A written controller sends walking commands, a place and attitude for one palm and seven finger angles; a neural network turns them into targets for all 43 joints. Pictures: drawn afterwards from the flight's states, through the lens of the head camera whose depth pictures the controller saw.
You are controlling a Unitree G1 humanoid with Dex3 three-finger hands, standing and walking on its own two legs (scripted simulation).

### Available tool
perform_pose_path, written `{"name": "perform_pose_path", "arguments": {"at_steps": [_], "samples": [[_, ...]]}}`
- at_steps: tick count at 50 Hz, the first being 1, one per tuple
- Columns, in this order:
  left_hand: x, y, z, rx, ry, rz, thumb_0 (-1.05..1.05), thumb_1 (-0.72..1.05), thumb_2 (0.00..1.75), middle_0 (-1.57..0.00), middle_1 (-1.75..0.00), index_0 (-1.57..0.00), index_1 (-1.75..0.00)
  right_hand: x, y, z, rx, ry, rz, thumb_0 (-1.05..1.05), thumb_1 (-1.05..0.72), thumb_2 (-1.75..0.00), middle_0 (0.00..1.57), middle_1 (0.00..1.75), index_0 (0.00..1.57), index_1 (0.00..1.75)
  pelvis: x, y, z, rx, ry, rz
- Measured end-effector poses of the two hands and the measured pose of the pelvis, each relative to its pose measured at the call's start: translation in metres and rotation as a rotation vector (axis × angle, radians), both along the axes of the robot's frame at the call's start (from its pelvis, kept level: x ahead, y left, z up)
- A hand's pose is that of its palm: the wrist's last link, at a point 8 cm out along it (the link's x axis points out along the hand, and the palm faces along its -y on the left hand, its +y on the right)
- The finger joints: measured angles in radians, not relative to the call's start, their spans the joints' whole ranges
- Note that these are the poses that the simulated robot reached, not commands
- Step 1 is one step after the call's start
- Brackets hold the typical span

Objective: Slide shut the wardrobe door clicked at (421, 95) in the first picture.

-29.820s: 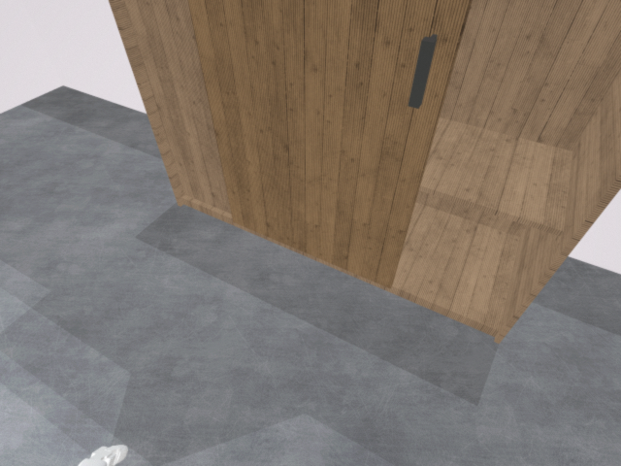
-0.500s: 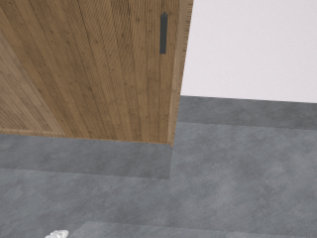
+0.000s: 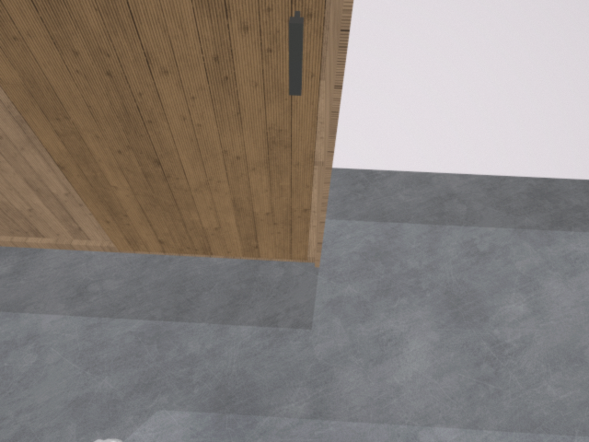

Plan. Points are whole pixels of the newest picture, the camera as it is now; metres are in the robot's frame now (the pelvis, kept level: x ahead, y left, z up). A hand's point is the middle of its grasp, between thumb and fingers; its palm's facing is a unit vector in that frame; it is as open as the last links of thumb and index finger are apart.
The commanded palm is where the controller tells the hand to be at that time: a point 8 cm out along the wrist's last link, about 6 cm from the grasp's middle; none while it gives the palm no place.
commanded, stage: look to check the result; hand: left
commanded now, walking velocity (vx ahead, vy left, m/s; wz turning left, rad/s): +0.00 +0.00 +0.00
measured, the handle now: (296, 53) +0.78 +0.04 +0.11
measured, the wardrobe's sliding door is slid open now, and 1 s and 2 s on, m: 0.03 0.03 0.03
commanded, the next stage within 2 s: stand and wait in 0.20 s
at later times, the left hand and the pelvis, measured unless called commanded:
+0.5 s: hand out of the picture +0.10 +0.24 -0.16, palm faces -0.05 -0.94 -0.35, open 7.4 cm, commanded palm none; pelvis +0.01 -0.01 +0.00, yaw -1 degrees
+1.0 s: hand out of the picture +0.08 +0.24 -0.16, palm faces -0.06 -0.94 -0.34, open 7.4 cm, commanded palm none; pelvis +0.00 -0.01 +0.00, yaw -1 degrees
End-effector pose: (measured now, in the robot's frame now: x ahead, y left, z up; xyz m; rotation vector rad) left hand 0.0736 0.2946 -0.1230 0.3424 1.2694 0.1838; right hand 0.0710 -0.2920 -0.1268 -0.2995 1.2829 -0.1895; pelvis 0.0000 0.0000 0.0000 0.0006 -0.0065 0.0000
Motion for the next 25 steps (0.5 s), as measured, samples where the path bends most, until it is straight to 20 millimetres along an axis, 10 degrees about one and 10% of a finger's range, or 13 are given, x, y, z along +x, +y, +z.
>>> {"name": "perform_pose_path", "arguments": {"at_steps": [25], "samples": [[0.018,-0.010,0.003,-0.008,-0.051,-0.018,0.00,0.90,0.89,-0.21,-0.30,-0.20,-0.30,0.011,-0.015,0.008,-0.020,-0.047,-0.006,0.00,-0.90,-0.90,0.20,0.30,0.20,0.30,0.005,-0.008,0.001,-0.001,-0.012,-0.010]]}}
